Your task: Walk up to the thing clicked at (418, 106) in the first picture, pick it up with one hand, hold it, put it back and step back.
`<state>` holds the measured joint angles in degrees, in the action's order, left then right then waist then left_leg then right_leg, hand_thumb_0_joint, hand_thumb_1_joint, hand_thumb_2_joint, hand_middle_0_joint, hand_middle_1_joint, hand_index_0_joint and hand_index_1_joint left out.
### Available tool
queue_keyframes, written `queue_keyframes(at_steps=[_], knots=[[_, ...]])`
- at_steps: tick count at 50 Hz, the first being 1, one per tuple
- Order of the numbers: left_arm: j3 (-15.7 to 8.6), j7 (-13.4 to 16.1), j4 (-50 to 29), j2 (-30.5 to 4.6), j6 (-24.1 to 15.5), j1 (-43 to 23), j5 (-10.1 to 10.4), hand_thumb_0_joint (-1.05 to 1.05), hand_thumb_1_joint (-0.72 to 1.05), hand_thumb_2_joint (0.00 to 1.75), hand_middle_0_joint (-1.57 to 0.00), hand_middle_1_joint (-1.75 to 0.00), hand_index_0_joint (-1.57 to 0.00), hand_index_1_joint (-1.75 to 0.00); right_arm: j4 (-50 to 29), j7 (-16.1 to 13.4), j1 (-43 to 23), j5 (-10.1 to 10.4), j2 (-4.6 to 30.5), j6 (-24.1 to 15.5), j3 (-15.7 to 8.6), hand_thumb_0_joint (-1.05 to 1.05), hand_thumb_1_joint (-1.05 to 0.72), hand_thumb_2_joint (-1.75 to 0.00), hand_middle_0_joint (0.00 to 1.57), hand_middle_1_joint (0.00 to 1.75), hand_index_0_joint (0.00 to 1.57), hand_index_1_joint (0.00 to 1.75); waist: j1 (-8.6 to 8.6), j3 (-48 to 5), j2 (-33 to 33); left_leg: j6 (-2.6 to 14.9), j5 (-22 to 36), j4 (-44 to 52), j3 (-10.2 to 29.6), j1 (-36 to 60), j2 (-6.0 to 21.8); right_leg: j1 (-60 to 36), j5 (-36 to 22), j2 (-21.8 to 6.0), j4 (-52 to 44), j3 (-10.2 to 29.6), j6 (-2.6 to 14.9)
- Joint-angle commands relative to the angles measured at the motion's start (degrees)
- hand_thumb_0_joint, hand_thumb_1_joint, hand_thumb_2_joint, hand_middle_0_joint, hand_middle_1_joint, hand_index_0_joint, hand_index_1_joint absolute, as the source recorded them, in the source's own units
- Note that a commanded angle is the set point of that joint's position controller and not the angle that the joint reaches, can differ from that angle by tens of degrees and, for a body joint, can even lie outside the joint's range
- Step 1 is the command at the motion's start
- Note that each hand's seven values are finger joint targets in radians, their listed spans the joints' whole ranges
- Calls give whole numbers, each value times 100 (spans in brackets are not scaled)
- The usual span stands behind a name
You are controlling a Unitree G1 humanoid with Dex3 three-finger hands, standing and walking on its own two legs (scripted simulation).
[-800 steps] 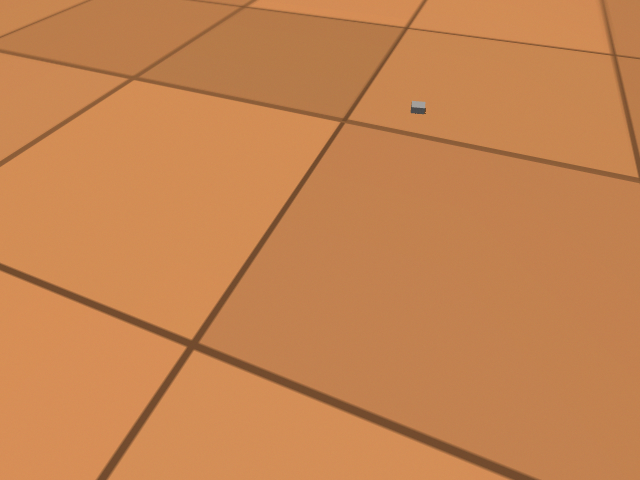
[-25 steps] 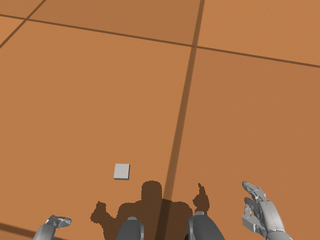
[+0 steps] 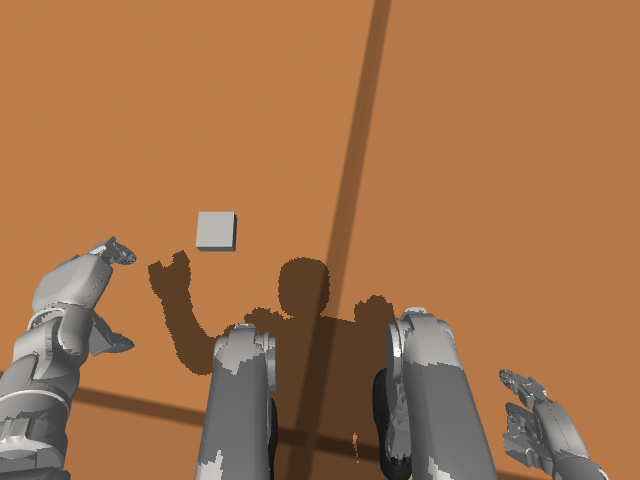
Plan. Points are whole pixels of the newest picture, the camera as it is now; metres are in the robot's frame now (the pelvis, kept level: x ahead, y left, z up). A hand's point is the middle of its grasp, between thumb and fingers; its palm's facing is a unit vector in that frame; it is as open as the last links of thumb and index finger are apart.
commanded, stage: rise first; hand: left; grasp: from above
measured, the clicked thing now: (217, 231) +0.55 +0.22 -0.44
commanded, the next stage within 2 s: none
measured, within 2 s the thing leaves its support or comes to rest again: neither
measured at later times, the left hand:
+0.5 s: hand (136, 263) +0.43 +0.30 -0.24, palm faces -0.49 -0.06 -0.87, open 13.2 cm
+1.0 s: hand (154, 247) +0.47 +0.30 -0.29, palm faces -0.48 +0.01 -0.88, open 13.4 cm
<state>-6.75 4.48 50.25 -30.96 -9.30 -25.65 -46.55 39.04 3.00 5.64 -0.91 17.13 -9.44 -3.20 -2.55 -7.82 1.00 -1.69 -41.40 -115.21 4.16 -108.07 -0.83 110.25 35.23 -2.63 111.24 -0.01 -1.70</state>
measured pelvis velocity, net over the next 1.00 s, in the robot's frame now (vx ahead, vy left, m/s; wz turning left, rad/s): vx -0.01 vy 0.02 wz -0.08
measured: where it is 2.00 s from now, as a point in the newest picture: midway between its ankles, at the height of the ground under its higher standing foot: (326, 457)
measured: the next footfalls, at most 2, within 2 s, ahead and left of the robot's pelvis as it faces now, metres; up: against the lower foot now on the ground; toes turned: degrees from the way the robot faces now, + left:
none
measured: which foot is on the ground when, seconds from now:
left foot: down 0.00-1.00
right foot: down 0.00-1.00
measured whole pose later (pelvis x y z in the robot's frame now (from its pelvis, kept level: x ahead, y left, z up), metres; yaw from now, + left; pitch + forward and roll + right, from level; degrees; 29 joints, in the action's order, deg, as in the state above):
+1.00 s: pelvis -0.01 +0.02 -0.12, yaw -4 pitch +36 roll -9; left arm -6.9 22.2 84.5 -47.6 -19.2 -56.9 -79.4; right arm 41.3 9.2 9.3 -8.9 16.3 -1.1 2.9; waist -14.9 -2.4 -0.8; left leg -0.1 -42.0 -136.9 7.3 -130.6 -3.0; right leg 129.3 34.8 -2.8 128.4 -1.4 -3.8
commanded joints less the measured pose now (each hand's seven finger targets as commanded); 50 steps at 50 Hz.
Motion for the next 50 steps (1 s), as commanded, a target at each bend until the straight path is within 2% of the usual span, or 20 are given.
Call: queue_keyframes(at_steps=[1, 2, 4, 6, 8, 9, 15, 17, 19, 21, 30, 32, 34, 37, 40, 43, 45, 47, 49, 50], knots=[[-525, 336, -215, -2032, -484, -1646, -449, 0, -35, 85, -25, -87, -26, -87, -301, -44, 827, -13, 1050, -90, -432, 0, -91, -90, 20, 30, 20, 30, -80, -3643, 152, 321, 889, 1007, -495, 1278, -143, -2296, -383, 134, -1088, -197, 254], [-472, 375, -124, -2083, -538, -1857, -572, 0, -34, 85, -24, -86, -25, -86, -298, -35, 890, -29, 1062, -56, -428, 0, -89, -90, 20, 30, 20, 30, -154, -3675, 174, 328, 765, 932, -490, 1187, -154, -2175, -244, 148, -1030, -220, 258], [-541, 478, -112, -2347, -668, -2314, -778, 0, -36, 87, -22, -88, -23, -88, -251, -8, 947, -70, 1071, 18, -412, 0, -90, -90, 20, 30, 20, 30, -181, -3906, 289, 332, 738, 772, -502, 1111, -176, -2122, -182, 153, -884, -235, 256], [-433, 563, 191, -2284, -719, -2554, -945, 0, -36, 88, -21, -88, -22, -87, -187, 28, 1020, -108, 1088, 95, -383, 0, -90, -90, 20, 30, 20, 30, -322, -3699, 387, 339, 597, 705, -447, 999, -181, -1799, -77, 157, -748, -333, 256], [-466, 676, 454, -2419, -760, -2694, -1131, 0, -35, 87, -22, -86, -23, -86, -100, 55, 1038, -144, 1109, 166, -352, 0, -90, -90, 20, 30, 20, 30, -329, -3588, 612, 312, 546, 697, -367, 1050, -182, -1476, -78, 148, -555, -423, 278], [-342, 711, 614, -2303, -771, -2749, -1229, 0, -35, 86, -21, -87, -22, -86, -85, 79, 1057, -164, 1127, 210, -346, 0, -90, -90, 20, 30, 20, 30, -395, -3497, 737, 292, 498, 730, -283, 1108, -169, -1263, -85, 139, -446, -480, 293], [-309, 1073, 994, -2623, -800, -3480, -1820, 0, -35, 86, -22, -82, -22, -82, 13, 191, 1153, -259, 1218, 525, -284, 0, -90, -90, 20, 30, 20, 30, -532, -3483, 1353, 224, 654, 607, -86, 1393, -183, -512, -267, 103, 32, -614, 363], [-114, 1145, 1146, -2370, -802, -3743, -1956, 0, -34, 86, -22, -81, -23, -81, 71, 237, 1262, -297, 1259, 592, -271, 0, -90, -90, 20, 30, 20, 30, -729, -3438, 1490, 189, 864, 534, 20, 1482, -162, -227, -474, 77, 165, -659, 360], [-130, 1236, 1403, -2525, -813, -3874, -2114, 0, -35, 86, -21, -82, -21, -82, 119, 260, 1264, -324, 1286, 650, -233, 0, -90, -90, 20, 30, 20, 30, -763, -3341, 1534, 178, 923, 464, 67, 1430, -166, -49, -526, 59, 271, -666, 358], [-33, 1288, 1577, -2464, -832, -4009, -2246, 0, -36, 87, -21, -82, -21, -81, 135, 287, 1296, -366, 1287, 693, -223, 0, -90, -90, 20, 30, 20, 30, -856, -3340, 1490, 212, 984, 317, -21, 1321, -193, -80, -577, 75, 276, -652, 364], [-43, 1501, 2069, -2688, -943, -4423, -2731, 0, -39, 89, -17, -86, -18, -85, 213, 410, 1439, -557, 1366, 807, -96, 0, -90, -90, 20, 30, 20, 30, -1014, -3378, 1606, 202, 1221, 41, 21, 1270, -202, 103, -719, 41, 505, -691, 327], [-111, 1570, 2122, -2869, -989, -4515, -2878, 0, -39, 89, -17, -86, -18, -85, 197, 432, 1486, -592, 1386, 836, -72, 0, -90, -90, 20, 30, 20, 30, -1053, -3480, 1632, 221, 1297, -61, -12, 1224, -218, 60, -779, 63, 538, -700, 323], [-61, 1638, 2252, -2749, -1019, -4534, -2935, 0, -40, 90, -17, -86, -18, -85, 222, 453, 1491, -618, 1390, 854, -47, 0, -90, -90, 20, 30, 20, 30, -1119, -3300, 1572, 219, 1217, -65, 42, 1174, -211, 211, -731, 43, 576, -717, 311], [-141, 1762, 2303, -2933, -1077, -4684, -3072, 0, -41, 90, -18, -86, -18, -86, 227, 471, 1525, -662, 1418, 865, -18, 0, -90, -90, 20, 30, 20, 30, -1152, -3305, 1724, 228, 1231, -167, 3, 1187, -210, 246, -755, 65, 619, -731, 301], [-126, 1857, 2403, -2901, -1087, -4819, -3101, 0, -40, 89, -18, -87, -18, -86, 241, 497, 1566, -724, 1409, 857, 18, 0, -90, -90, 20, 30, 20, 30, -1264, -3285, 1682, 259, 1203, -261, -32, 1070, -211, 242, -785, 80, 658, -748, 290], [-165, 1933, 2546, -2966, -1061, -4801, -3128, 0, -39, 88, -18, -87, -19, -86, 241, 513, 1635, -767, 1429, 841, 52, 0, -90, -90, 20, 30, 20, 30, -1265, -3345, 1815, 238, 1389, -318, -25, 1152, -204, 273, -890, 84, 737, -775, 289], [-206, 1975, 2602, -3064, -1015, -4823, -3149, 0, -39, 88, -19, -87, -20, -86, 244, 507, 1635, -790, 1432, 842, 58, 0, -91, -90, 20, 30, 20, 30, -1243, -3412, 1737, 274, 1337, -378, -101, 1040, -221, 166, -909, 110, 687, -760, 291], [-180, 1992, 2592, -3121, -1006, -4960, -3156, 0, -37, 86, -20, -87, -21, -85, 217, 520, 1608, -794, 1409, 832, 90, 0, -91, -90, 20, 30, 20, 30, -1305, -3357, 1678, 325, 1167, -447, -170, 758, -239, 46, -842, 145, 667, -765, 295], [-224, 2019, 2681, -3192, -941, -4844, -3131, 0, -35, 84, -21, -86, -23, -85, 227, 519, 1604, -788, 1419, 823, 112, 0, -91, -90, 20, 30, 20, 30, -1243, -3354, 1718, 316, 1232, -472, -182, 792, -241, 67, -881, 147, 704, -757, 308], [-192, 2016, 2731, -3098, -923, -4775, -3127, 0, -37, 86, -20, -86, -22, -85, 210, 527, 1660, -828, 1416, 814, 137, 0, -91, -90, 20, 30, 20, 30, -1309, -3344, 1731, 305, 1343, -518, -181, 858, -232, 25, -966, 133, 716, -770, 287]])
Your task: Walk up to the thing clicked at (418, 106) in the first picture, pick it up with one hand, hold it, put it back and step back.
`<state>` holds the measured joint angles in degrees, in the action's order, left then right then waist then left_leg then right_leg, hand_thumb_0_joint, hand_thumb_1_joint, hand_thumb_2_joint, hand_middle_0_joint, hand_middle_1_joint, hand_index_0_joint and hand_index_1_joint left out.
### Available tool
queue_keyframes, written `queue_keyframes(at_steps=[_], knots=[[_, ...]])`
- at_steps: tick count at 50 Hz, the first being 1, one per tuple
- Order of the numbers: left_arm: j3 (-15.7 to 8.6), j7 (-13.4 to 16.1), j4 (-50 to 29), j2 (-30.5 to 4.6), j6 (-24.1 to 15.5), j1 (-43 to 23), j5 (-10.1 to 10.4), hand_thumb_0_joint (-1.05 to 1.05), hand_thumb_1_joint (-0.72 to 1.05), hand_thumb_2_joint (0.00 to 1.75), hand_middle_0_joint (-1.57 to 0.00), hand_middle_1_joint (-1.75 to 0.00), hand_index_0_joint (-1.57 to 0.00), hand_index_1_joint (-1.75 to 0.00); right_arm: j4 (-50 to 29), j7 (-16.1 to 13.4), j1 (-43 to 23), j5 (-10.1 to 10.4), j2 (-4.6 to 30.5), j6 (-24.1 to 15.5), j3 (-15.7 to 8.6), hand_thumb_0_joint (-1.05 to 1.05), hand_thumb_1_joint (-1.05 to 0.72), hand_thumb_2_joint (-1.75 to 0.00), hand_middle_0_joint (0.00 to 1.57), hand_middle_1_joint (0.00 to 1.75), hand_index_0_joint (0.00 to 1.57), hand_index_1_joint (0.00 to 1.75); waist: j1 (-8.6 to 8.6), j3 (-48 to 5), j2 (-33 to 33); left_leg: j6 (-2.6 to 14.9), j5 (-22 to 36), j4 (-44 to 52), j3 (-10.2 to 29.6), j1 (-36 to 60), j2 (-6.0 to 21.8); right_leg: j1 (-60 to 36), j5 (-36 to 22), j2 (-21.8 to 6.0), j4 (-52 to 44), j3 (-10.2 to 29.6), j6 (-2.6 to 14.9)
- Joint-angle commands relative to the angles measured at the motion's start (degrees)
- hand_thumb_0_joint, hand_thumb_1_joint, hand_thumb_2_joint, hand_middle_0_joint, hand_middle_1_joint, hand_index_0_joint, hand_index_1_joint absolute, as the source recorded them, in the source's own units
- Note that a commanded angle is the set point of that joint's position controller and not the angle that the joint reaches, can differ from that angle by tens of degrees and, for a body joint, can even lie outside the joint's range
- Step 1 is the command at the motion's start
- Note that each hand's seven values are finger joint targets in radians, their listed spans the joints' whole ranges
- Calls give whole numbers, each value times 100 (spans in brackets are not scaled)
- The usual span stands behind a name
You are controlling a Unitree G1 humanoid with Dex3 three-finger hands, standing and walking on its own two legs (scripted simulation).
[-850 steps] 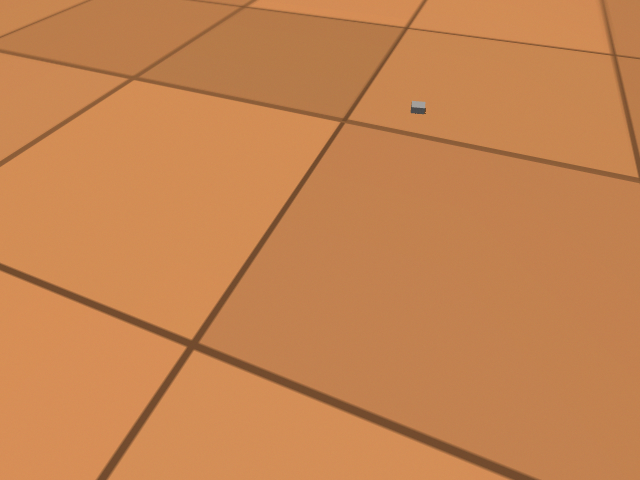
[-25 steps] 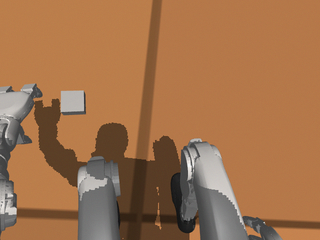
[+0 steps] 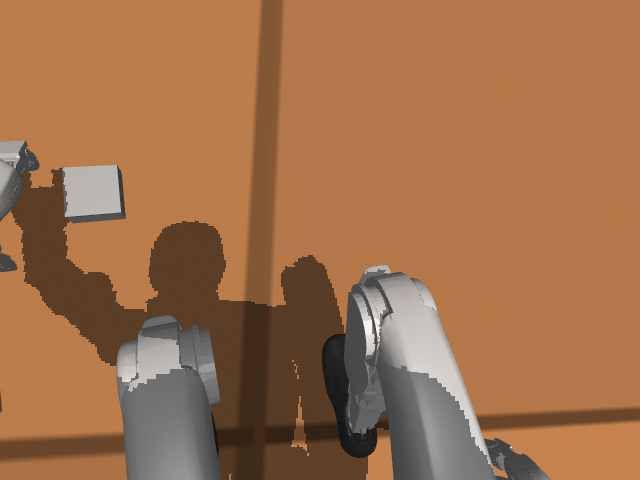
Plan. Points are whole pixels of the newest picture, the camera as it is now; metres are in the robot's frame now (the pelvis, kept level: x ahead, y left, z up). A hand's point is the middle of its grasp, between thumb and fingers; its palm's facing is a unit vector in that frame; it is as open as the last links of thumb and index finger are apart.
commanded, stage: rise first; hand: left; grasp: from above
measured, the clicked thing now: (95, 194) +0.54 +0.24 -0.32
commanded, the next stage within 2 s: approach in 1.96 s
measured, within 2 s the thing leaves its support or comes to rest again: neither
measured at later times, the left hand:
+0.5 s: hand (7, 214) +0.47 +0.31 -0.19, palm faces -0.48 -0.04 -0.88, open 13.0 cm
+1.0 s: hand (18, 204) +0.49 +0.30 -0.20, palm faces -0.47 -0.03 -0.88, open 12.6 cm
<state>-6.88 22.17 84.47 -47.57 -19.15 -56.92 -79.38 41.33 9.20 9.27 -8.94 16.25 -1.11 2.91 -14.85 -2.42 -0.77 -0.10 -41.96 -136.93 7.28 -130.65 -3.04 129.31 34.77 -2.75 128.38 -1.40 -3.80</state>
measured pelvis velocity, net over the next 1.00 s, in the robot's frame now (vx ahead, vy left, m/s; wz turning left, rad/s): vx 0.00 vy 0.01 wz -0.04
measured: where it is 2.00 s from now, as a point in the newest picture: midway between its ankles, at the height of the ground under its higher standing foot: (279, 449)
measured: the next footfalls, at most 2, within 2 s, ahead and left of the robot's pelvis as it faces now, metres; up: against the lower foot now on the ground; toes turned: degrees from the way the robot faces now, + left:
none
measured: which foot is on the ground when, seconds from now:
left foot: down 0.00-1.00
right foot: down 0.00-1.00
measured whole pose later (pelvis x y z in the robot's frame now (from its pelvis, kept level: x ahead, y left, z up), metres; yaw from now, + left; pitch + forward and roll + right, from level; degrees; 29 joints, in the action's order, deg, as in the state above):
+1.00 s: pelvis +0.00 +0.01 -0.02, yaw -2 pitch +35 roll -12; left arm -5.5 22.8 88.7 -51.5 -17.3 -62.1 -79.7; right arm 39.3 9.8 11.0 -9.3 16.7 -1.5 7.0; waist -18.6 0.1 -1.3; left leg 1.0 -41.4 -140.1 8.1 -133.9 -3.0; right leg 131.3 33.8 -2.1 129.7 -2.3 -3.5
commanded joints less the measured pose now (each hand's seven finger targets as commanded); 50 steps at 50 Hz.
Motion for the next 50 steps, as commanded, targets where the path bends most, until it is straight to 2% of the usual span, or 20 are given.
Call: queue_keyframes(at_steps=[1, 5, 7, 9, 14, 16, 17, 22, 23, 25, 31, 32, 34, 35, 36, 37, 40, 41, 46, 50], knots=[[-196, 250, -796, -1501, 61, -1770, 176, 0, -35, 84, -21, -86, -23, -84, -3, -97, 1279, -9, 1514, -15, -487, 0, -91, -90, 20, 30, 20, 30, -61, -4001, 1901, 161, 1365, 1659, -505, 3056, -24, -1895, -904, 177, -994, -632, 511], [-210, 199, -771, -1563, 113, -1641, 212, 0, -36, 84, -22, -85, -23, -84, -26, -78, 1334, -25, 1522, 7, -436, 0, -91, -90, 20, 30, 20, 30, -91, -3953, 1843, 177, 1479, 1600, -520, 2970, -31, -2071, -1027, 170, -986, -631, 500], [-222, 199, -869, -1618, 99, -1845, 259, 0, -34, 83, -23, -85, -24, -83, -43, -80, 1314, -10, 1551, 3, -452, 0, -91, -90, 20, 30, 20, 30, -132, -3920, 1944, 158, 1464, 1625, -471, 2929, -10, -1958, -1013, 167, -935, -644, 507], [-210, 187, -792, -1527, 121, -1687, 288, 0, -34, 83, -23, -84, -24, -82, -36, -76, 1356, -27, 1563, 10, -426, 0, -91, -90, 20, 30, 20, 30, -130, -3851, 1942, 134, 1564, 1604, -426, 3057, 5, -1885, -1066, 140, -916, -659, 497], [-189, 121, -881, -1587, 94, -1677, 290, 0, -33, 83, -24, -83, -25, -82, -64, -43, 1421, -20, 1583, 46, -403, 0, -91, -90, 20, 30, 20, 30, -157, -3980, 1989, 129, 1741, 1536, -442, 3129, -4, -2054, -1203, 167, -918, -663, 511], [-272, 146, -832, -1646, 96, -1617, 297, 0, -33, 83, -24, -82, -25, -81, -58, -35, 1455, -39, 1606, 63, -388, 0, -91, -90, 20, 30, 20, 30, -150, -3904, 1967, 122, 1784, 1524, -433, 3120, -3, -2024, -1237, 140, -909, -653, 496], [-221, 137, -983, -1627, 59, -1828, 332, 0, -33, 83, -25, -81, -26, -80, -72, -29, 1400, -24, 1593, 63, -403, 0, -91, -90, 20, 30, 20, 30, -204, -3925, 2077, 121, 1698, 1547, -417, 3055, 8, -1972, -1169, 166, -871, -675, 513], [-175, 152, -898, -1657, 34, -1776, 267, 0, -32, 83, -28, -78, -27, -78, -78, -24, 1419, -38, 1596, 88, -332, 0, -91, -90, 20, 30, 20, 30, -209, -3946, 2016, 150, 1694, 1451, -461, 3020, -3, -2118, -1207, 213, -926, -688, 510], [-221, 162, -818, -1714, 42, -1754, 259, 0, -37, 90, -30, -73, -25, -78, -67, -18, 1438, -38, 1619, 85, -334, 0, -91, -90, 20, 30, 20, 30, -232, -3891, 1976, 151, 1702, 1426, -453, 2972, -7, -2090, -1220, 196, -898, -686, 509], [-170, 176, -932, -1646, 24, -1945, 294, 0, -31, 83, -29, -76, -28, -78, -70, -18, 1399, -47, 1616, 85, -327, 0, -90, -90, 20, 30, 20, 30, -251, -3881, 2162, 130, 1679, 1478, -420, 3050, 11, -1935, -1178, 206, -874, -710, 513], [-62, 208, -584, -1583, 52, -1954, 165, 0, -32, 84, -30, -75, -28, -77, -73, -8, 1417, -40, 1647, 81, -274, 0, -90, -90, 20, 30, 20, 30, -368, -3665, 2197, 104, 1626, 1488, -334, 3052, 21, -1746, -1128, 199, -806, -764, 518], [-97, 224, -758, -1651, 31, -2182, 200, 0, -30, 82, -30, -76, -29, -77, -89, -16, 1399, -31, 1658, 78, -289, 0, -90, -90, 20, 30, 20, 30, -351, -3784, 2173, 115, 1574, 1489, -332, 3020, 28, -1745, -1104, 213, -823, -759, 523], [-62, 244, -555, -1661, 45, -2157, 167, 0, -28, 81, -32, -74, -31, -75, -103, -31, 1373, -31, 1678, 72, -254, 0, -90, -90, 20, 30, 20, 30, -373, -3673, 2176, 117, 1446, 1505, -337, 2924, 18, -1686, -1026, 215, -824, -755, 526], [21, 228, -354, -1542, 65, -2015, 149, 0, -29, 81, -32, -74, -30, -76, -104, -31, 1373, -30, 1653, 63, -238, 0, -90, -90, 20, 30, 20, 30, -405, -3530, 2123, 125, 1398, 1488, -344, 2899, 22, -1667, -995, 226, -839, -775, 525], [-32, 251, -513, -1646, 49, -2221, 148, 0, -29, 81, -31, -75, -30, -76, -101, -25, 1381, -48, 1686, 54, -234, 0, -90, -90, 20, 30, 20, 30, -450, -3602, 2186, 123, 1391, 1478, -319, 2897, 26, -1648, -986, 214, -801, -788, 514], [5, 260, -389, -1656, 66, -2176, 103, 0, -28, 81, -31, -76, -30, -77, -101, -40, 1378, -41, 1674, 46, -215, 0, -90, -90, 20, 30, 20, 30, -413, -3590, 2120, 146, 1309, 1464, -358, 2824, 10, -1686, -953, 242, -853, -780, 529], [42, 261, -309, -1662, 110, -2226, 108, 0, -28, 80, -31, -76, -31, -77, -120, -45, 1335, -24, 1663, 9, -165, 0, -90, -90, 20, 30, 20, 30, -478, -3398, 2023, 168, 1098, 1468, -375, 2583, 3, -1678, -803, 250, -873, -772, 530], [8, 274, -378, -1719, 122, -2265, 106, 0, -27, 80, -32, -77, -31, -77, -116, -54, 1350, -27, 1672, 2, -159, 0, -90, -90, 20, 30, 20, 30, -436, -3446, 2081, 172, 1116, 1453, -395, 2640, 1, -1699, -836, 241, -883, -761, 524], [17, 273, -407, -1700, 173, -2289, 102, 0, -27, 80, -31, -77, -31, -78, -165, -61, 1407, -6, 1714, -21, -164, 0, -90, -90, 20, 30, 20, 30, -468, -3634, 2319, 87, 1335, 1532, -243, 2993, 44, -1529, -968, 219, -751, -819, 527], [47, 263, -285, -1641, 222, -2276, 74, 0, -26, 79, -33, -76, -32, -76, -155, -35, 1459, -16, 1727, -30, -144, 0, -90, -90, 20, 30, 20, 30, -576, -3509, 2396, 64, 1539, 1455, -206, 3021, 68, -1453, -1113, 197, -670, -828, 524]])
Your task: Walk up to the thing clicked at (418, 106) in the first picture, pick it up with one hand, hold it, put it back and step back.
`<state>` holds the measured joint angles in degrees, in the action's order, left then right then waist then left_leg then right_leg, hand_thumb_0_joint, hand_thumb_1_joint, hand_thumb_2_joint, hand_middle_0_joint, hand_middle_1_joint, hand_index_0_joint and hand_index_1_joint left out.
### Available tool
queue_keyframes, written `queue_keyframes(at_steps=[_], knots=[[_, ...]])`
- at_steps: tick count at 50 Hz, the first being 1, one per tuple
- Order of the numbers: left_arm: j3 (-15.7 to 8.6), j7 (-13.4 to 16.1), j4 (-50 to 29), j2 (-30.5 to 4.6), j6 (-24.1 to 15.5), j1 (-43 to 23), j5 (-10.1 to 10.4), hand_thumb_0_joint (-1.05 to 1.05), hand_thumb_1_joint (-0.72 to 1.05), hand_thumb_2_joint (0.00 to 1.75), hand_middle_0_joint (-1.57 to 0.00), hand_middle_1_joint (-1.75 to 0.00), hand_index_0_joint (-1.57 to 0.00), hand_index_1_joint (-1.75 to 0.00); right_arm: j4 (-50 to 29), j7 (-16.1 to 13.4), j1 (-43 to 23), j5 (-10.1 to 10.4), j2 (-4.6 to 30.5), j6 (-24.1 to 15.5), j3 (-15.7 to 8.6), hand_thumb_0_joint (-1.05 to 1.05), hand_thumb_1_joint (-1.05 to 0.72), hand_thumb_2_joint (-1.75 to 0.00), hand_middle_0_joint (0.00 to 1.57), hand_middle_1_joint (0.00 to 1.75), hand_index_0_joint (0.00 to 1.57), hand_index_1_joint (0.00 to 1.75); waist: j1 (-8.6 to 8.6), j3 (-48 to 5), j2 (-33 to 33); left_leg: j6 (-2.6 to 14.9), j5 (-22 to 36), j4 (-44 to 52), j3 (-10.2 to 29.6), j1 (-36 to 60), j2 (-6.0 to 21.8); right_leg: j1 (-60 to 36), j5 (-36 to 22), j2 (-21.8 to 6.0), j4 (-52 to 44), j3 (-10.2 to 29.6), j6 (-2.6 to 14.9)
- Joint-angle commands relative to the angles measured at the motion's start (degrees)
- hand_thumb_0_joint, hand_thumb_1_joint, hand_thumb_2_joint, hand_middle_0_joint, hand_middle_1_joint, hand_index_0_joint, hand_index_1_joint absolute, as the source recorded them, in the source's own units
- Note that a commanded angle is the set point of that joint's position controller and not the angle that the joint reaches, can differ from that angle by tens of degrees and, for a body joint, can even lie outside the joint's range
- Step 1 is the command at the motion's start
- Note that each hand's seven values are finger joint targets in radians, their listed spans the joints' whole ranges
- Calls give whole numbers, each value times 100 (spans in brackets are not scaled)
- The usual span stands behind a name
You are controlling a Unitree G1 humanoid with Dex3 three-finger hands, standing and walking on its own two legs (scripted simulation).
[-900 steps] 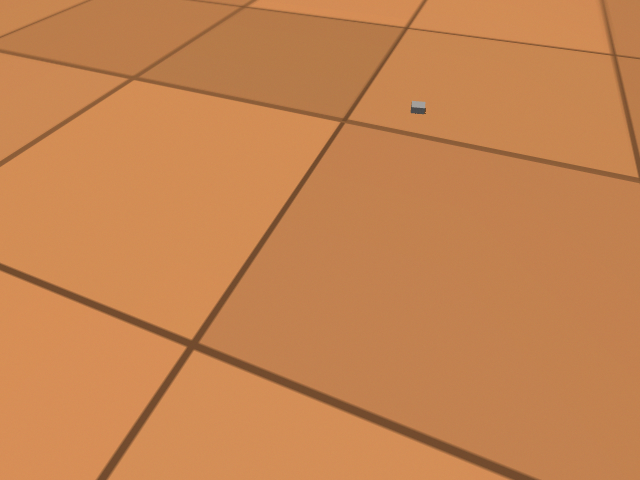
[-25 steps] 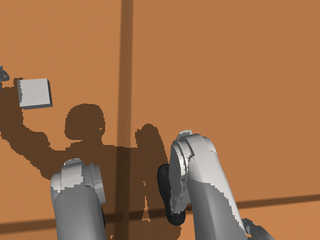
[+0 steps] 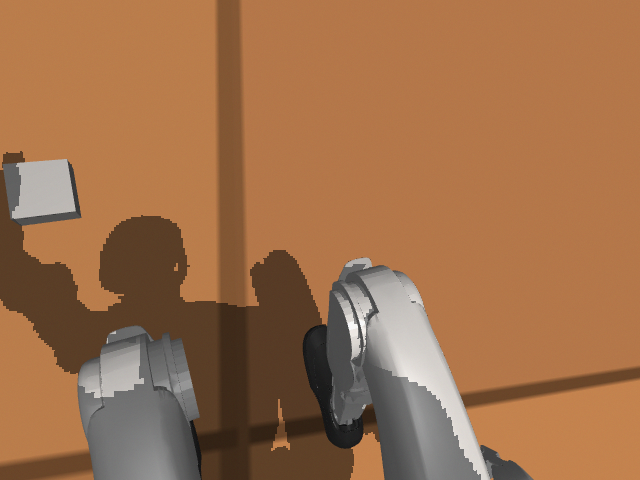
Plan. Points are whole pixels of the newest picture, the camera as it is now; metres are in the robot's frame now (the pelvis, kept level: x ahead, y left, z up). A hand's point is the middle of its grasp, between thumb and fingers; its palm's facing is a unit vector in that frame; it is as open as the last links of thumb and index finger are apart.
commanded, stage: rise first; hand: left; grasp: from above
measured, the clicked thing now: (43, 192) +0.53 +0.26 -0.31
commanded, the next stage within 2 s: approach in 0.96 s
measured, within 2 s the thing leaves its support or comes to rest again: neither
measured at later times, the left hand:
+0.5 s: hand out of the picture +0.48 +0.31 -0.19, palm faces -0.46 -0.04 -0.89, open 11.6 cm
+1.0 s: hand out of the picture +0.47 +0.31 -0.19, palm faces -0.48 -0.04 -0.88, open 10.6 cm
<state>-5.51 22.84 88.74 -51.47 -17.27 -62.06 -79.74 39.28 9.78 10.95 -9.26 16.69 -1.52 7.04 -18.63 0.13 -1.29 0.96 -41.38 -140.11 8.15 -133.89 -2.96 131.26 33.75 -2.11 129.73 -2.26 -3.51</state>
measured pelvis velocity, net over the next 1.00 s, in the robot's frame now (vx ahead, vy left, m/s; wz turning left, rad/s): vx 0.00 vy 0.00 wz -0.01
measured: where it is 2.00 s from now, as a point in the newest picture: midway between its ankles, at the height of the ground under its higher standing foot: (265, 447)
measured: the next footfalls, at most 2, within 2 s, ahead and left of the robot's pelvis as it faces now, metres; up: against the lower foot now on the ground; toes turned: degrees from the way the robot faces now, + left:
none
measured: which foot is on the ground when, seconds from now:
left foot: down 0.00-1.00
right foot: down 0.00-1.00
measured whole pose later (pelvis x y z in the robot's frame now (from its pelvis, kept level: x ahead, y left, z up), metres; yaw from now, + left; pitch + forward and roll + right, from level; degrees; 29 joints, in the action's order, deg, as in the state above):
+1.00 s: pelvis +0.00 +0.00 +0.00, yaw -1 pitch +34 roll -12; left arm -4.9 21.5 87.8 -51.7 -17.2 -61.4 -79.3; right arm 37.3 10.1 12.1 -9.0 17.8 -2.6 7.9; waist -18.9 1.0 -1.5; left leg 0.9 -40.8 -140.6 8.9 -134.1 -3.0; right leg 131.1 33.0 -1.9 129.7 -2.9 -3.2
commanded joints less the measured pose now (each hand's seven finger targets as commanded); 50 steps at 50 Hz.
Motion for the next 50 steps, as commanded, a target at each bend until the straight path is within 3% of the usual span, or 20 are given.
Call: queue_keyframes(at_steps=[1, 7, 10, 13, 16, 25, 30, 31, 32, 36, 41, 43, 45, 47, 48, 50], knots=[[-115, 195, -845, -1288, 27, -1868, 134, 0, -25, 78, -33, -75, -33, -75, 35, -92, 1316, 18, 1704, 8, -564, 0, -90, -90, 20, 30, 20, 30, -198, -3827, 2451, -45, 1508, 1766, -298, 3356, 55, -1685, -1038, 122, -832, -730, 489], [-84, 170, -739, -1289, 48, -1661, 114, 0, -20, 74, -36, -72, -37, -72, -3, -59, 1374, 38, 1671, -30, -515, 0, -90, -90, 20, 30, 20, 30, -181, -3709, 2454, -25, 1453, 1733, -378, 3177, 38, -1830, -1019, 161, -841, -721, 520], [-206, 199, -921, -1425, 28, -1649, 207, 0, -18, 73, -38, -71, -38, -70, -71, -65, 1362, 56, 1705, -39, -539, 0, -90, -90, 20, 30, 20, 30, -76, -3920, 2528, -38, 1420, 1776, -352, 3280, 46, -1839, -991, 153, -851, -729, 519], [-137, 217, -936, -1336, -1, -1705, 160, 0, -17, 71, -39, -71, -40, -70, -44, -60, 1380, 44, 1682, -34, -524, 0, -90, -90, 20, 30, 20, 30, -169, -3889, 2400, 0, 1455, 1689, -406, 3126, 32, -1974, -1070, 178, -889, -730, 505], [-204, 253, -1076, -1402, -1, -1742, 186, 0, -14, 68, -41, -69, -42, -68, -63, -59, 1422, 54, 1685, -53, -543, 0, -90, -90, 20, 30, 20, 30, -132, -3968, 2420, 5, 1431, 1711, -419, 3102, 31, -2028, -1052, 177, -905, -724, 509], [-42, 188, -825, -1080, 101, -1572, 218, 0, -8, 64, -45, -66, -47, -64, -31, -41, 1436, 74, 1652, -95, -569, 0, -90, -90, 20, 30, 20, 30, -137, -3731, 2381, -20, 1427, 1759, -387, 3190, 48, -1802, -1015, 180, -894, -730, 531], [-95, 124, -941, -1242, 80, -1733, 200, 0, -4, 61, -47, -64, -49, -62, -83, -51, 1402, 77, 1727, -83, -576, 0, -90, -90, 20, 30, 20, 30, -179, -3728, 2331, -23, 1362, 1744, -326, 3111, 50, -1752, -942, 163, -902, -738, 541], [-145, 127, -1011, -1346, 58, -1757, 191, 0, -4, 60, -48, -63, -50, -61, -91, -65, 1403, 73, 1745, -71, -567, 0, -90, -90, 20, 30, 20, 30, -123, -3797, 2331, -36, 1404, 1751, -327, 3130, 37, -1805, -969, 143, -917, -721, 537], [-95, 98, -821, -1247, 60, -1681, 198, 0, -3, 60, -49, -61, -51, -59, -102, -52, 1418, 66, 1740, -85, -552, 0, -90, -90, 20, 30, 20, 30, -210, -3657, 2309, -27, 1408, 1690, -351, 3071, 36, -1797, -954, 147, -895, -724, 539], [-142, 79, -1041, -1384, 20, -1782, 190, 0, 0, 57, -51, -61, -53, -58, -98, -50, 1458, 60, 1718, -85, -533, 0, -90, -90, 20, 30, 20, 30, -149, -3897, 2371, -1, 1437, 1687, -436, 3115, 22, -2059, -1018, 166, -963, -715, 519], [-23, 48, -885, -1243, 29, -1694, 239, 0, 0, 57, -50, -61, -53, -58, -112, -66, 1375, 72, 1721, -84, -520, 0, -90, -90, 20, 30, 20, 30, -152, -3709, 2267, 9, 1182, 1725, -399, 2967, 33, -1858, -806, 201, -978, -742, 550], [-23, 37, -776, -1189, 30, -1614, 227, 0, 1, 57, -50, -61, -53, -58, -140, -75, 1399, 57, 1782, -83, -525, 0, -90, -90, 20, 30, 20, 30, -228, -3505, 2146, -16, 1214, 1697, -321, 2963, 36, -1695, -789, 164, -963, -764, 547], [-3, 45, -821, -1245, 4, -1644, 176, 0, 2, 56, -52, -59, -55, -57, -105, -72, 1405, 70, 1750, -87, -499, 0, -90, -90, 20, 30, 20, 30, -176, -3612, 2293, -23, 1321, 1709, -355, 3057, 36, -1787, -895, 185, -915, -749, 553], [-80, 84, -967, -1381, -17, -1735, 170, 0, 2, 56, -52, -59, -55, -57, -137, -83, 1388, 56, 1739, -86, -482, 0, -90, -90, 20, 30, 20, 30, -114, -3746, 2356, -16, 1325, 1670, -397, 3053, 39, -1880, -887, 195, -931, -753, 555], [-77, 90, -858, -1317, -5, -1709, 174, 0, 2, 55, -52, -60, -55, -57, -148, -82, 1414, 40, 1780, -100, -484, 0, -90, -90, 20, 30, 20, 30, -220, -3620, 2240, -18, 1348, 1598, -377, 3013, 30, -1802, -901, 180, -931, -760, 560], [-164, 125, -1119, -1471, -31, -1898, 146, 0, 3, 55, -53, -58, -56, -56, -139, -77, 1439, 31, 1801, -107, -486, 0, -90, -90, 20, 30, 20, 30, -197, -3752, 2411, -40, 1449, 1632, -370, 3106, 33, -1851, -967, 165, -903, -765, 553]])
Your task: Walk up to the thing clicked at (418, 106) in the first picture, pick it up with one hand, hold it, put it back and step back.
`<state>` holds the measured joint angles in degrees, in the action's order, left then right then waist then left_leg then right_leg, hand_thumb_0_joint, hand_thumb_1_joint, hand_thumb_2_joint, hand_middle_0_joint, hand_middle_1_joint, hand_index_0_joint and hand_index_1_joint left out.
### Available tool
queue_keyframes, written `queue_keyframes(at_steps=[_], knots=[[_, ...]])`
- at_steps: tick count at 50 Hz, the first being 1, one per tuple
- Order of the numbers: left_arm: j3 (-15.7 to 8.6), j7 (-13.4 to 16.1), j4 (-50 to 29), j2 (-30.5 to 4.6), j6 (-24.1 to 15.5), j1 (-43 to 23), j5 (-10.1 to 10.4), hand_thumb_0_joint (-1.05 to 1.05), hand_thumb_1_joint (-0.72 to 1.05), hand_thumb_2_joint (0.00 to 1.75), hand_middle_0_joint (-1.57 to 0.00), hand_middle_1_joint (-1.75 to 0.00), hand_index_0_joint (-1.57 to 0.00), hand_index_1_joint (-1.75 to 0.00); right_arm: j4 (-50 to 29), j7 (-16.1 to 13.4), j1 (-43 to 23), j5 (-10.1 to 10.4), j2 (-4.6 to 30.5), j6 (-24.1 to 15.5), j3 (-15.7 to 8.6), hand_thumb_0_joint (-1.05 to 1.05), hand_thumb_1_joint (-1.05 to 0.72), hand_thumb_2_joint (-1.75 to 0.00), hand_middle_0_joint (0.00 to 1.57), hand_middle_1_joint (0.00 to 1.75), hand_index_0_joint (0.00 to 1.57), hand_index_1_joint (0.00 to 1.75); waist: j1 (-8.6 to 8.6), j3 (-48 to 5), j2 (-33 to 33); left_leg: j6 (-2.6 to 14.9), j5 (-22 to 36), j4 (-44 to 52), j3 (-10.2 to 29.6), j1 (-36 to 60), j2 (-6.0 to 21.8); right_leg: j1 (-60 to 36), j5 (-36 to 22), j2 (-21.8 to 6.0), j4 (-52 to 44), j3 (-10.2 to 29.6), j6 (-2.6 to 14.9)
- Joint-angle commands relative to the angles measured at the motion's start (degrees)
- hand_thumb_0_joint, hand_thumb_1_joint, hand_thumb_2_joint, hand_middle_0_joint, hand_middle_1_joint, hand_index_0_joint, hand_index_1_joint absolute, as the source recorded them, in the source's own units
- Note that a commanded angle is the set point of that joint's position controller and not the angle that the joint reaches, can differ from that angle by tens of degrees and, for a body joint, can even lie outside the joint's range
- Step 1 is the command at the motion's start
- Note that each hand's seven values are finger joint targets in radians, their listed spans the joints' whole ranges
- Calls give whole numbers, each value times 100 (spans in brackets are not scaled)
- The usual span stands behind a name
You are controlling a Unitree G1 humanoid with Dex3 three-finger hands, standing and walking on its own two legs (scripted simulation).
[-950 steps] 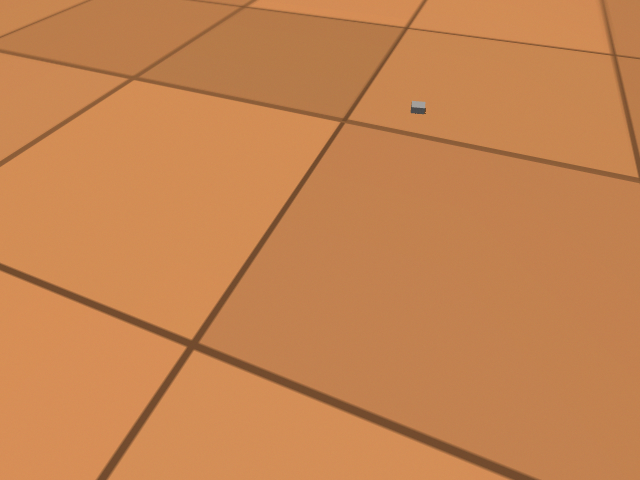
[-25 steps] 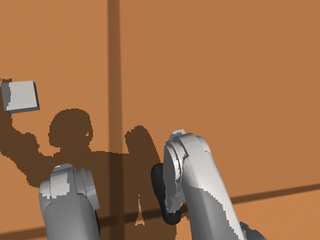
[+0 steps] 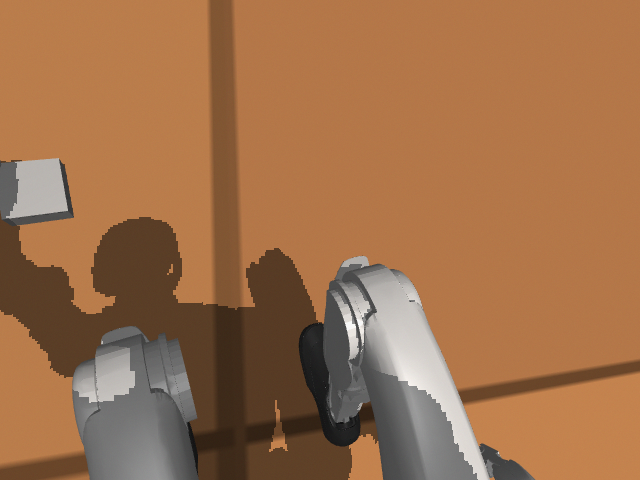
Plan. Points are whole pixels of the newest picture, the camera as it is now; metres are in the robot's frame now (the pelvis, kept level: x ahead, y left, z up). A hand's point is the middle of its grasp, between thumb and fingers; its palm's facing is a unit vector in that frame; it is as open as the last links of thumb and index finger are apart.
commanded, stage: approach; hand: left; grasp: from above
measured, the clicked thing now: (35, 192) +0.53 +0.26 -0.31
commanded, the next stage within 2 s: close in in 0.78 s
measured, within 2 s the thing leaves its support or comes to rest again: neither
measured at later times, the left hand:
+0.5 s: hand (19, 146) +0.54 +0.24 -0.17, palm faces -0.38 -0.02 -0.92, open 11.1 cm
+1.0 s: hand out of the picture +0.50 +0.28 -0.18, palm faces -0.46 -0.06 -0.88, open 12.2 cm
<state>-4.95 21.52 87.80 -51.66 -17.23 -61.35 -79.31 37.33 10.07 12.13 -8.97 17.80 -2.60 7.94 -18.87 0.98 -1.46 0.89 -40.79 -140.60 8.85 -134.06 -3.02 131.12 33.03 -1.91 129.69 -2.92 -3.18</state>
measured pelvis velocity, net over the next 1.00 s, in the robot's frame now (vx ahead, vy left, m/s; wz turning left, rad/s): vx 0.00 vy -0.01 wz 0.00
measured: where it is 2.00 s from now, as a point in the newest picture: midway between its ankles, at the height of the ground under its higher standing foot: (262, 447)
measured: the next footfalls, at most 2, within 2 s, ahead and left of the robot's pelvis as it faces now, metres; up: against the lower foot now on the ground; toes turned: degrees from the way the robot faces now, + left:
none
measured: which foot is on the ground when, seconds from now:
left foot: down 0.00-1.00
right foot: down 0.00-1.00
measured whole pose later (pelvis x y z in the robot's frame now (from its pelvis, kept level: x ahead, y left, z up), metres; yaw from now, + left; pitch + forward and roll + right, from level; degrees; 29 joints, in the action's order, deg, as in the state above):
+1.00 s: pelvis +0.00 -0.01 +0.00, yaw +0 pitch +33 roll -12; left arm 0.7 18.7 86.8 -50.0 -16.1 -67.2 -75.0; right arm 36.8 7.9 9.5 -9.7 19.6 -2.2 8.7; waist -19.0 3.1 -2.8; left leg -0.8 -40.1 -140.5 10.1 -134.0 -3.3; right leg 131.6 32.1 -1.9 129.8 -3.8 -3.3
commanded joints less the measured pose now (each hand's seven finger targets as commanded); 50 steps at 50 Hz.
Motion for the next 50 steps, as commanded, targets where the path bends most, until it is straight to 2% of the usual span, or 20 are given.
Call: queue_keyframes(at_steps=[1, 3, 7, 11, 15, 18, 19, 24, 27, 30, 31, 33, 35, 38, 39, 40, 42, 44, 48, 50], knots=[[-266, 275, -1068, -1522, -24, -1935, 93, 0, 4, 54, -53, -59, -56, -56, 57, -121, 1311, 19, 1701, 2, -598, 0, -90, -90, 20, 30, 20, 30, -88, -3904, 2518, -54, 1395, 1709, -414, 3234, 35, -1749, -886, 140, -874, -692, 542], [-258, 287, -904, -1413, 0, -1806, 82, 0, -1, 60, -56, -51, -55, -53, 17, -112, 1276, 0, 1709, -13, -614, 0, -90, -90, 20, 30, 20, 30, -117, -3784, 2598, -95, 1364, 1748, -340, 3338, 55, -1565, -814, 125, -819, -717, 554], [-104, 286, -1026, -1123, 33, -1971, 90, 0, 1, 57, -49, -59, -52, -56, 78, -85, 1340, -7, 1633, -20, -634, 0, -89, -89, 20, 30, 20, 30, -185, -3948, 2680, -68, 1344, 1786, -391, 3342, 60, -1670, -889, 136, -845, -700, 525], [350, 207, -908, -443, 85, -2367, 210, 0, -1, 59, -47, -60, -50, -57, 167, -83, 1374, -20, 1598, -61, -590, 0, -89, -89, 20, 30, 20, 30, -542, -3609, 2489, -34, 1030, 1796, -301, 3170, 101, -1404, -732, 164, -889, -760, 514], [583, 242, -1024, -267, 126, -3052, 266, 0, -3, 60, -44, -63, -48, -60, 264, -120, 1437, -40, 1633, -102, -557, 0, -88, -88, 20, 30, 20, 30, -690, -3742, 2617, -32, 1092, 1742, -317, 3216, 113, -1484, -883, 173, -898, -749, 502], [561, 350, -639, -365, 285, -3052, 151, 0, -6, 63, -42, -65, -46, -61, 233, -133, 1464, -65, 1631, -123, -501, 0, -88, -88, 20, 30, 20, 30, -678, -3730, 2717, -83, 1245, 1788, -299, 3323, 118, -1453, -990, 164, -814, -761, 519], [476, 392, -632, -571, 342, -3187, 88, 0, -6, 64, -42, -65, -45, -62, 206, -130, 1494, -72, 1653, -136, -483, 0, -88, -88, 20, 30, 20, 30, -669, -3818, 2826, -81, 1298, 1781, -333, 3331, 117, -1512, -1042, 177, -801, -765, 524], [185, 618, -229, -858, 839, -2646, -61, 0, -11, 67, -43, -62, -44, -61, -85, -122, 1375, 30, 1692, -91, -436, 0, -88, -89, 20, 30, 20, 30, -365, -4124, 2928, -113, 1705, 1917, -360, 3362, 101, -1659, -1316, 126, -737, -704, 544], [109, 579, -323, -927, 1117, -2333, 94, 0, -13, 68, -41, -65, -42, -64, -257, -116, 1247, 137, 1650, -21, -382, 0, -89, -89, 20, 30, 20, 30, -215, -4364, 2896, -32, 1835, 1897, -530, 3173, 64, -2097, -1426, 170, -791, -614, 546], [104, 362, -219, -939, 1315, -1753, 387, 0, -15, 70, -40, -67, -41, -66, -317, -110, 1132, 206, 1559, 8, -331, 0, -89, -89, 20, 30, 20, 30, -158, -4106, 2064, 165, 1536, 1739, -717, 2387, 7, -2640, -1264, 241, -977, -519, 469], [61, 234, -294, -922, 1334, -1670, 472, 0, -15, 70, -41, -66, -41, -65, -335, -123, 1214, 206, 1598, 2, -361, 0, -89, -89, 20, 30, 20, 30, -243, -4030, 1852, 188, 1490, 1718, -710, 2314, -1, -2709, -1220, 205, -1014, -493, 438], [41, 23, -546, -965, 1255, -1655, 720, 0, -16, 70, -40, -68, -41, -67, -295, -151, 1153, 215, 1604, 23, -380, 0, -89, -89, 20, 30, 20, 30, -201, -3935, 1686, 201, 1288, 1700, -730, 2032, 1, -2830, -1016, 218, -1102, -480, 459], [-10, -196, -1119, -1074, 1056, -1916, 858, 0, -17, 70, -38, -72, -40, -70, -318, -201, 1212, 196, 1656, 40, -403, 0, -89, -89, 20, 30, 20, 30, -300, -4056, 1580, 177, 1288, 1610, -721, 2095, 5, -3011, -941, 210, -1169, -493, 476], [-30, -418, -1635, -1133, 655, -2296, 946, 0, -18, 71, -37, -74, -39, -72, -170, -264, 1372, 118, 1638, 72, -449, 0, -90, -89, 20, 30, 20, 30, -414, -4065, 1664, 107, 1162, 1483, -718, 2175, 4, -2995, -719, 200, -1284, -506, 507], [-35, -402, -1709, -1149, 507, -2463, 948, 0, -19, 70, -36, -77, -38, -74, -123, -297, 1398, 100, 1663, 86, -462, 0, -90, -89, 20, 30, 20, 30, -398, -4037, 1759, 55, 1114, 1467, -712, 2244, -1, -2858, -619, 207, -1312, -523, 551], [0, -422, -1651, -1050, 374, -2481, 906, 0, -20, 71, -35, -76, -37, -74, -189, -294, 1419, 45, 1664, 75, -471, 0, -90, -89, 20, 30, 20, 30, -545, -3989, 1763, 35, 1085, 1414, -685, 2344, 18, -2829, -577, 204, -1324, -554, 536], [240, -376, -1662, -742, 135, -2712, 853, 0, -21, 71, -33, -77, -36, -75, -16, -316, 1473, 5, 1650, 96, -473, 0, -90, -89, 20, 30, 20, 30, -581, -4001, 1845, 3, 960, 1420, -619, 2452, 38, -2621, -470, 228, -1320, -622, 553], [419, -263, -1140, -522, 27, -2589, 732, 0, -21, 72, -32, -77, -35, -75, 69, -317, 1453, -38, 1638, 86, -439, 0, -90, -89, 20, 30, 20, 30, -667, -3600, 1867, 0, 813, 1449, -584, 2451, 31, -2331, -368, 233, -1319, -680, 524], [591, -13, -714, -518, 1, -2500, 436, 0, -26, 75, -26, -81, -30, -77, 124, -295, 1321, -76, 1645, 56, -374, 0, -89, -89, 20, 30, 20, 30, -510, -3573, 2294, -53, 877, 1658, -462, 2916, 69, -1966, -483, 228, -1130, -789, 535], [545, 139, -655, -676, 56, -2472, 245, 0, -26, 76, -27, -81, -31, -77, 103, -272, 1326, -83, 1666, 67, -370, 0, -89, -89, 20, 30, 20, 30, -454, -3803, 2588, -79, 1175, 1734, -413, 3256, 74, -1948, -796, 227, -985, -835, 532]])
